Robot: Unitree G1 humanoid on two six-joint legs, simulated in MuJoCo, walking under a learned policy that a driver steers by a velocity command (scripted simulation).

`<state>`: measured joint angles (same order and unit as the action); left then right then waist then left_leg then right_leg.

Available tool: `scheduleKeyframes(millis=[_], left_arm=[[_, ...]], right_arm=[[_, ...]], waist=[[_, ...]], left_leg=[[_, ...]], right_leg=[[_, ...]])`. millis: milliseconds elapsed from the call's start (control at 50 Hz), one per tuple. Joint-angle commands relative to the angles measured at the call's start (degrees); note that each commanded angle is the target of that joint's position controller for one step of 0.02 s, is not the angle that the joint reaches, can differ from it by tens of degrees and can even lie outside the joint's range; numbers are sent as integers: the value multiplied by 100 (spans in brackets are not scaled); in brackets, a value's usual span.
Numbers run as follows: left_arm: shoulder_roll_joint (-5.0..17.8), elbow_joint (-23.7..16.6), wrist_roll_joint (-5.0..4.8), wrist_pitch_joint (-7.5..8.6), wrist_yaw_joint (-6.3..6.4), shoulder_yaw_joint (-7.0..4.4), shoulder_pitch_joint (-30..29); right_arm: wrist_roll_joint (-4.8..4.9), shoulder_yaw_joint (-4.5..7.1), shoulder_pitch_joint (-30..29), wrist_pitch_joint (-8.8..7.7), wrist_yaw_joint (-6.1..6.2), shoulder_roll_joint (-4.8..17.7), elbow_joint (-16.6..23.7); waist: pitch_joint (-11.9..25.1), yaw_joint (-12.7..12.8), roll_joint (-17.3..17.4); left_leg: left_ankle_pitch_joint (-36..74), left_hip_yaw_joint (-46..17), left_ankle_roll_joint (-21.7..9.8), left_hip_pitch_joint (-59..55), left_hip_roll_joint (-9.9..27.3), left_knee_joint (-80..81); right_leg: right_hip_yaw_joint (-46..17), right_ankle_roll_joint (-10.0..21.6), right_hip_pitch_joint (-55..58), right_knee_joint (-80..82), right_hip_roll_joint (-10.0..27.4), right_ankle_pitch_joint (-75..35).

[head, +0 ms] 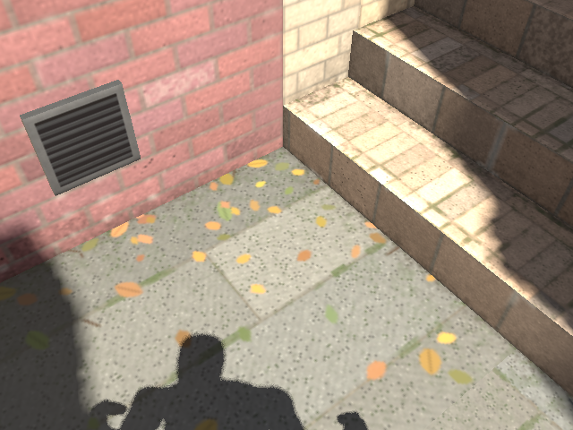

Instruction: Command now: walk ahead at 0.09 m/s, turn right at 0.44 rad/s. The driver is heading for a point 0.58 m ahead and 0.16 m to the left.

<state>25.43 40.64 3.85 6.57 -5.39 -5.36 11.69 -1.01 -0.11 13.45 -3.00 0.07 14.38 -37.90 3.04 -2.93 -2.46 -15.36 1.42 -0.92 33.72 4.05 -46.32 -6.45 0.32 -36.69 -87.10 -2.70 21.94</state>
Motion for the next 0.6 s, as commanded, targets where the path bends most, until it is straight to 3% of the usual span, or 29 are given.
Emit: scheduleKeyframes(millis=[20, 40, 60, 80, 100, 120, 140, 160, 180, 200, 220, 240, 280, 300, 320, 340, 380, 400, 440, 460, 480, 500, 520, 540, 560, 580, 600], left_arm=[[-1023, -603, 90, -62, -29, 614, 231], [-923, -885, -41, -81, -45, 672, -208], [-1024, -963, -138, -129, -221, 793, -29], [-1118, -1054, -345, -82, -414, 942, -192], [-847, -643, -305, -155, -598, 846, 289], [-327, -548, -255, -158, -595, 644, 751], [-251, -751, -188, -93, -478, 609, 678], [-174, -818, -123, -10, -276, 586, 706], [518, -1304, -351, -408, 336, 314, -125], [-1, -1297, -356, -621, 488, 444, -786], [-335, -1448, -377, -710, 463, 492, -1184], [-418, -1396, -384, -794, 421, 442, -1311], [-449, -1348, -411, -876, 422, 347, -1219], [-694, -1361, -413, -826, 480, 393, -1220], [-714, -1277, -428, -830, 533, 390, -1136], [-705, -1318, -427, -774, 585, 335, -1317], [-762, -1298, -518, -733, 690, 284, -1397], [-673, -1245, -536, -751, 723, 206, -1377], [-550, -1067, -576, -804, 745, 72, -1158], [-685, -1020, -571, -826, 722, 73, -978], [-820, -1118, -400, -883, 688, 41, -763], [-1087, -1526, -239, -938, 605, 131, -1180], [-939, -1437, -377, -957, 541, 100, -1003], [-873, -1402, -505, -887, 541, 100, -1160], [-975, -1375, -488, -801, 585, 130, -1374], [-986, -1419, -413, -719, 617, 120, -1549], [-929, -1445, -412, -691, 595, 92, -1597]], right_arm=[[111, -107, -296, -339, 274, -39, 80], [104, -32, -296, -336, 268, 294, 65], [192, -51, -837, -367, 201, 432, 147], [212, -51, -1221, -302, 88, 677, 232], [212, 70, -500, -278, -40, 909, 54], [-28, 139, -333, -330, -237, 1108, -19], [128, 70, -355, -372, -384, 894, 131], [231, -54, -32, -456, -461, 481, 68], [528, -108, -154, -294, -130, 20, 374], [387, -40, 14, -136, 65, 389, 287], [338, 14, 252, 23, 179, 497, 210], [266, -48, 412, 140, 225, 223, 139], [243, 64, 433, 318, 280, 394, 224], [274, 99, 468, 344, 316, 361, 247], [271, 154, 532, 355, 362, 458, 326], [213, 178, 603, 358, 338, 368, 457], [158, 114, 278, 324, 230, 155, 638], [144, 109, 209, 317, 168, 57, 620], [167, 224, 411, 313, 47, 66, 422], [160, 323, 633, 299, 4, 227, 306], [40, 495, 778, 270, 14, 812, 385], [-10, 566, 655, 195, 19, 1312, 746], [-82, 600, 722, 104, -75, 1286, 932], [5, 611, 370, 102, -29, 1197, 1007], [170, 598, 18, 197, 61, 1001, 1087], [215, 543, -160, 293, 129, 835, 1190], [241, 507, -304, 370, 189, 757, 1265]], waist=[[85, 372, 350], [132, 299, 494], [7, 689, 161], [-61, 884, -25], [-240, 659, 277], [-221, 807, 911], [-350, 1054, 676], [-191, 1124, 288], [376, 687, -1309], [511, 352, -1288], [261, 167, -1138], [239, 85, -856], [79, 154, -800], [-107, 148, -613], [-39, 77, -566], [162, -56, -747], [279, -62, -738], [365, -45, -711], [485, -155, -360], [433, -163, 111], [44, -51, 1582], [106, 65, 2934], [1005, -108, 2165], [855, -103, 1606], [615, -27, 964], [556, 18, 783], [642, 109, 710]], left_leg=[[-543, -1149, -623, -482, 408, 2295], [-533, -1128, -402, -254, 246, 2481], [-799, -421, -131, 402, -222, 2395], [-1356, -100, 211, 1369, -704, 2180], [-1732, -133, -64, 1920, -743, 2260], [-1827, -897, -151, 2329, -202, 2200], [-1734, -1288, -214, 2051, 20, 1993], [-1544, -1445, -44, 2154, -46, 1222], [-1371, -640, 195, 1261, -736, -175], [-1534, -217, 351, 598, -337, -941], [-1314, -147, 361, 442, -333, -1190], [-1206, -95, 411, 375, -284, -1332], [-1467, -156, 476, 448, -204, -2280], [-1564, -221, 506, 620, -236, -2741], [-1608, -311, 536, 691, -245, -3001], [-1470, -653, 498, 780, 45, -2863], [-1152, -561, 309, 431, 170, -1613], [-889, -238, 208, -100, 66, -901], [220, 539, 35, -1275, -355, 457], [915, 564, -122, -1807, -604, 971], [4021, -932, -568, -2503, -144, 1269], [5919, -3032, -1382, -2853, 604, 1638], [5063, -3536, -1834, -3220, 1020, 1913], [3967, -3450, -1847, -3185, 991, 2066], [3458, -3345, -1626, -3170, 776, 1931], [3489, -3445, -1564, -3070, 771, 1936], [3383, -3388, -1479, -2913, 684, 1972]], right_leg=[[391, -355, 90, 787, 545, 927], [289, -568, 349, 1226, 672, 941], [809, -821, 1270, 2853, 643, 1081], [849, -1116, 2614, 4542, 601, 223], [1579, -1246, 3404, 4427, 185, -586], [973, -984, 4222, 3723, 264, -738], [800, -620, 3979, 4434, 450, -888], [306, -122, 4385, 5042, 935, -1523], [-1926, 880, 3374, 6306, 2761, -1938], [-1655, 1230, 2794, 6454, 2807, -2428], [-1318, 1255, 2530, 6379, 2482, -2088], [-1051, 1147, 2521, 6454, 2319, -1791], [-682, 1119, 2434, 6422, 2433, -2233], [-506, 1137, 2422, 6368, 2471, -2911], [-343, 1104, 2527, 6244, 2533, -3484], [-202, 1007, 2745, 6097, 2535, -3488], [397, 632, 2771, 5810, 2294, -3251], [757, 523, 2632, 5692, 2132, -3095], [1258, 311, 2437, 5269, 1858, -2915], [1500, 83, 2194, 4697, 1549, -2573], [1691, -369, 788, 3052, 1036, -346], [778, -755, -661, 1301, 253, 1940], [-2, -713, -752, 606, 244, 1868], [-129, -692, -915, 529, 278, 1462], [-102, -677, -1108, 648, 311, 1051], [-165, -663, -1189, 546, 359, 936], [-201, -628, -997, 542, 350, 771]])
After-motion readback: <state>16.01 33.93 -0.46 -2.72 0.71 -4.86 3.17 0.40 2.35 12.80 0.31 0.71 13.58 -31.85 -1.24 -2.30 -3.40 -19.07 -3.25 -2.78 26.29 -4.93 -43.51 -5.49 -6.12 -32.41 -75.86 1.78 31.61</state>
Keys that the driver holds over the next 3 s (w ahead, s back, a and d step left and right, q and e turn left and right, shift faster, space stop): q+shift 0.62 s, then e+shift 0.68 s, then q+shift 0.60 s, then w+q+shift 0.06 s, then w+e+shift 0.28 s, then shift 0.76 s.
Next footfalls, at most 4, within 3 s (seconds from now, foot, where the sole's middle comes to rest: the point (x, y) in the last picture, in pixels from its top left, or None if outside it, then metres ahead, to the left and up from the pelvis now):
0.14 right None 0.13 -0.10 -0.73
0.48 left None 0.14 0.20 -0.73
1.12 right None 0.20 -0.02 -0.73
1.76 left None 0.19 0.21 -0.73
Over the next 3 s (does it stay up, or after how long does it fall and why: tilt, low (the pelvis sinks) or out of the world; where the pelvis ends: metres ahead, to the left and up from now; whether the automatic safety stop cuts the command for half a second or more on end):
stays up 0.62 0.14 0.03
